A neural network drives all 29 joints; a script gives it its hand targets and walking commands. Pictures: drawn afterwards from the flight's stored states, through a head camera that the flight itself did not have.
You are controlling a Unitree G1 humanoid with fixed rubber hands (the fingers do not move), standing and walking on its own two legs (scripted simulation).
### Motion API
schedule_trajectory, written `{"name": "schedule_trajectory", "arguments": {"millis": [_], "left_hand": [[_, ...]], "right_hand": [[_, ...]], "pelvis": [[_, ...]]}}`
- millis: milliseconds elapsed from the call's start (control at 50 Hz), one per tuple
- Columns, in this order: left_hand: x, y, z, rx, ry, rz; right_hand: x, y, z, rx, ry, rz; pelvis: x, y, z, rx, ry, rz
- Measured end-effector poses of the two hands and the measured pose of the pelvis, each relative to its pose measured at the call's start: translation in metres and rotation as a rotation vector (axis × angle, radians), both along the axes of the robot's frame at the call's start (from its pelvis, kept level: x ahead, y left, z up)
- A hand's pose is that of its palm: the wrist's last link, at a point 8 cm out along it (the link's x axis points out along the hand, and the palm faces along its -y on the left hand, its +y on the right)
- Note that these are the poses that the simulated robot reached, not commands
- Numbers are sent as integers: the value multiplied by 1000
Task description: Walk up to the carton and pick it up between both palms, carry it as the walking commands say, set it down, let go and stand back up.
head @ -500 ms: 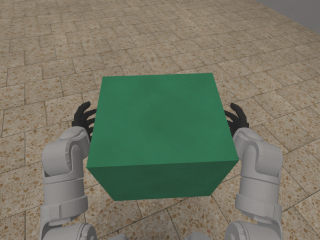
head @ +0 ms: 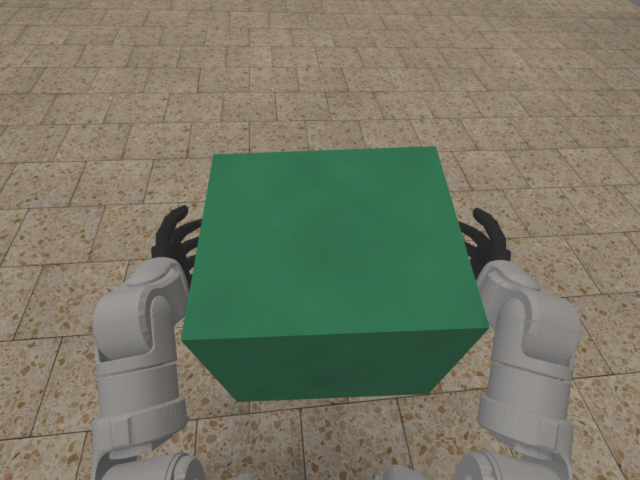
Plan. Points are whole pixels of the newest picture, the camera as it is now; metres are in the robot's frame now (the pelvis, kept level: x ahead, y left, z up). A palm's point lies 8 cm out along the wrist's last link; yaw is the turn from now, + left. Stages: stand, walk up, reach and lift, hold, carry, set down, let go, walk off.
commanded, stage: carry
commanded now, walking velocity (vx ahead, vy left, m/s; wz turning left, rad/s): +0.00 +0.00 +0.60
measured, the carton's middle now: (329, 283) +0.35 -0.03 +0.05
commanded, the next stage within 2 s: none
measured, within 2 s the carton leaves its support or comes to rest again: neither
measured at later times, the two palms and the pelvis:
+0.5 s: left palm out of the picture +0.17 +0.28 +0.11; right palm (381, 326) +0.26 -0.07 +0.10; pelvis -0.09 +0.03 +0.01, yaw +18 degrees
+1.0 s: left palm out of the picture -0.03 +0.38 +0.09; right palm (233, 421) +0.17 +0.08 +0.07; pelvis -0.19 +0.05 +0.01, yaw +37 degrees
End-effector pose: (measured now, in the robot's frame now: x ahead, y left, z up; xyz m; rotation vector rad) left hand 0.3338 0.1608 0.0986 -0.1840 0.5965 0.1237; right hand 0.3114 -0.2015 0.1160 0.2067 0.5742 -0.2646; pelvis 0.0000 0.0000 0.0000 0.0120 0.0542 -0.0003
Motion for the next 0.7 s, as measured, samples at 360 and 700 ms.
{"name": "schedule_trajectory", "arguments": {"millis": [360, 700], "left_hand": [[-126, 101, 11, 102, 73, 257], [-229, 193, -5, 40, 71, 426]], "right_hand": [[-41, 106, -37, 92, 74, 260], [-67, 219, -9, -42, 60, 479]], "pelvis": [[-73, 22, 5, -31, -9, 182], [-123, 56, 2, 2, -3, 400]]}}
